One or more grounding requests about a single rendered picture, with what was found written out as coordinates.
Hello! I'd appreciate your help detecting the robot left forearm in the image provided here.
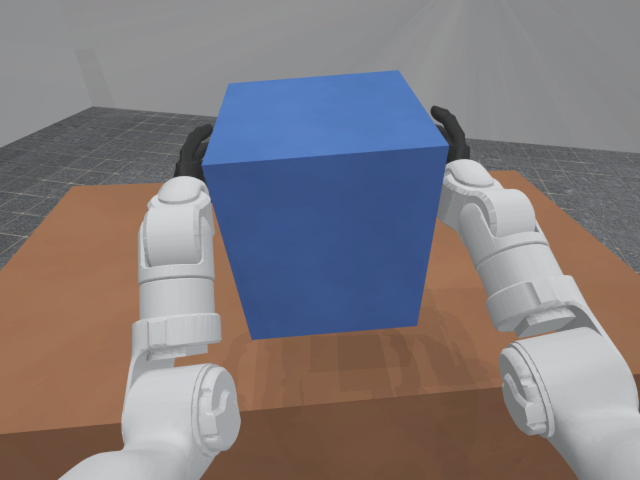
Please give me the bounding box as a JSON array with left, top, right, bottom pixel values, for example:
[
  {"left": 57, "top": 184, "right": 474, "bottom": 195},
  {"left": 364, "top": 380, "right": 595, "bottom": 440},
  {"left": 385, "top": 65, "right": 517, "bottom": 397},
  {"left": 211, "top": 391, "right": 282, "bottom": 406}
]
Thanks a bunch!
[{"left": 121, "top": 176, "right": 222, "bottom": 442}]

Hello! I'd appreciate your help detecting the right robot upper arm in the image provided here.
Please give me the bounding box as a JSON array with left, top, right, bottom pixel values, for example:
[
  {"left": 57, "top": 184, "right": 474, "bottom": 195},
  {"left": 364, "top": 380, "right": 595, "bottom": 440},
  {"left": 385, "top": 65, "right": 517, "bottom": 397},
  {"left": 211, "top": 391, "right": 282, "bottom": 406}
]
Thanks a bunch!
[{"left": 499, "top": 327, "right": 640, "bottom": 480}]

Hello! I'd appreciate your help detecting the right robot hand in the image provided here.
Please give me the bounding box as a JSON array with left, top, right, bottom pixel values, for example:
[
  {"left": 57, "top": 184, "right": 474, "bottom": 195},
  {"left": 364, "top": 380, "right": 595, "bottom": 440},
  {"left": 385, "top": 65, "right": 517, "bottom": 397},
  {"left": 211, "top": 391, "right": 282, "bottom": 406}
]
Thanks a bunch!
[{"left": 431, "top": 106, "right": 470, "bottom": 164}]

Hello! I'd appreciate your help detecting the left robot hand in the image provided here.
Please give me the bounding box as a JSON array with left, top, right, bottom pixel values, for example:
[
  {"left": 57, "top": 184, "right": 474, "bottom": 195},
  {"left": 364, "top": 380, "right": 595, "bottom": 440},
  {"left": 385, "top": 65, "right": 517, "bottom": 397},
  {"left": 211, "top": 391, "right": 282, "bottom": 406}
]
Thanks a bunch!
[{"left": 173, "top": 124, "right": 213, "bottom": 203}]

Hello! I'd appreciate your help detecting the robot right forearm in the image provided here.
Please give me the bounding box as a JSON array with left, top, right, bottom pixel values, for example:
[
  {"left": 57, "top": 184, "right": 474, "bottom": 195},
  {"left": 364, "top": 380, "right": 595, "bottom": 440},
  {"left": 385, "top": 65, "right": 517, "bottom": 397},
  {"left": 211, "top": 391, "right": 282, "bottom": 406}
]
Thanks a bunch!
[{"left": 437, "top": 159, "right": 639, "bottom": 409}]

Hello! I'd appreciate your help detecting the left robot upper arm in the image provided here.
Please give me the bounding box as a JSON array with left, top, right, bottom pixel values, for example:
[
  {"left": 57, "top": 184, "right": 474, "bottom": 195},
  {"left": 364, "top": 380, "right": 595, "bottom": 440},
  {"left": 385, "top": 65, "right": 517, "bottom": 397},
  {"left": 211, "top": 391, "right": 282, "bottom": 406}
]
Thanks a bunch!
[{"left": 58, "top": 363, "right": 241, "bottom": 480}]

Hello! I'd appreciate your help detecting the carton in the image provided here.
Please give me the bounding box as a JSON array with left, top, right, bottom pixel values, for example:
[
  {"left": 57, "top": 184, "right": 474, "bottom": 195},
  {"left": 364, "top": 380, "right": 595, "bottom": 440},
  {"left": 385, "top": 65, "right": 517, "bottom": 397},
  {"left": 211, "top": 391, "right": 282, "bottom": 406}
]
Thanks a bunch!
[{"left": 201, "top": 70, "right": 449, "bottom": 340}]

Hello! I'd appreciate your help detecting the pedestal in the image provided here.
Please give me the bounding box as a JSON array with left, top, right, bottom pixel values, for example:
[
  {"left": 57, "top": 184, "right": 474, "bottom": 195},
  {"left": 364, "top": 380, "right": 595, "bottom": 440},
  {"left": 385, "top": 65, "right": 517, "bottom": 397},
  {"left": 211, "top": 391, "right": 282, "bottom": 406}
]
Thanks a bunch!
[{"left": 0, "top": 170, "right": 640, "bottom": 480}]

